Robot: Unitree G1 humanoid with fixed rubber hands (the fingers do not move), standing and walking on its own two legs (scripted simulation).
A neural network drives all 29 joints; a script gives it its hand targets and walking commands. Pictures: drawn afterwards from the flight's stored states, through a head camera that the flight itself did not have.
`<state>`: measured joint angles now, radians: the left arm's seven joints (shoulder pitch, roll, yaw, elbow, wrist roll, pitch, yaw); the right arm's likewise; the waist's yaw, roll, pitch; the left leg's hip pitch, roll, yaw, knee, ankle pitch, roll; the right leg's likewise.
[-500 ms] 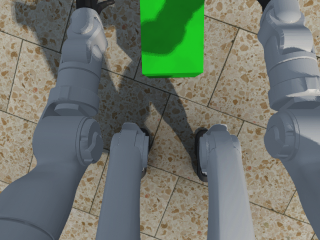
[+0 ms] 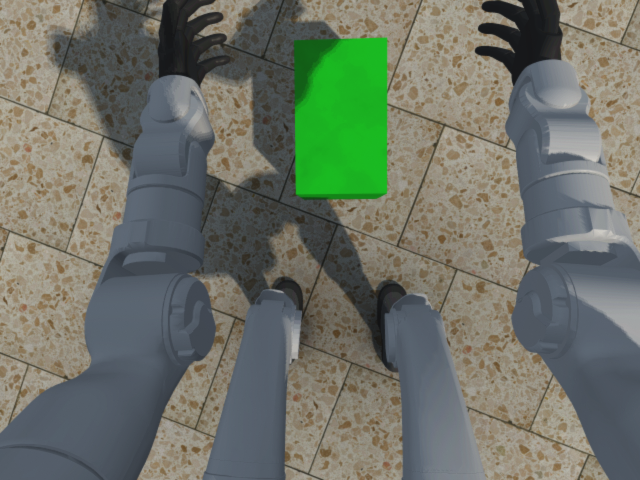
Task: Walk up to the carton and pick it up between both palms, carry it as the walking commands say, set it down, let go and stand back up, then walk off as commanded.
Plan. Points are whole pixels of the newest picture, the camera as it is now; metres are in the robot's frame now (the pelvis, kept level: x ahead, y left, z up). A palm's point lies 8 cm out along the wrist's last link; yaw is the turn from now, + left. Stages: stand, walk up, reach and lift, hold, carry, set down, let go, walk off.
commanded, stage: set down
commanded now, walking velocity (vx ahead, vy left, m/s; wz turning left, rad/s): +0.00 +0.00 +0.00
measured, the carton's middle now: (340, 129) +0.55 +0.01 -0.51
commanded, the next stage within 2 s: let go in 0.28 s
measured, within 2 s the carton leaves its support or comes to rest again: neither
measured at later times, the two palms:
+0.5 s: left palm (151, 96) +0.47 +0.18 -0.04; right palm (573, 87) +0.48 -0.19 -0.04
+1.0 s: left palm out of the picture +0.29 +0.23 +0.07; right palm out of the picture +0.30 -0.21 +0.07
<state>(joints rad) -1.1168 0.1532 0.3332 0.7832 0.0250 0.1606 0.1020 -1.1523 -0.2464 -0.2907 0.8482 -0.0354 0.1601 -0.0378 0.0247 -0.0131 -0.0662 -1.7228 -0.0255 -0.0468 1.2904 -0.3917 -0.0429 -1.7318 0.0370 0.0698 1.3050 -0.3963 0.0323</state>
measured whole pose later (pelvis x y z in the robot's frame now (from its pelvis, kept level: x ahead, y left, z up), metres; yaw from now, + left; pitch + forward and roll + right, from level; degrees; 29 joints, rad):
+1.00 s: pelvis +0.07 +0.00 +0.16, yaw +0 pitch +13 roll +0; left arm 0.02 0.17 0.08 0.51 0.03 0.01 -0.05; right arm 0.00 -0.16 -0.11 0.53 -0.04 0.01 0.03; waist 0.02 0.00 0.01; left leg -0.54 -0.01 -0.07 0.56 -0.25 -0.02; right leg -0.52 0.01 0.05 0.55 -0.25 0.02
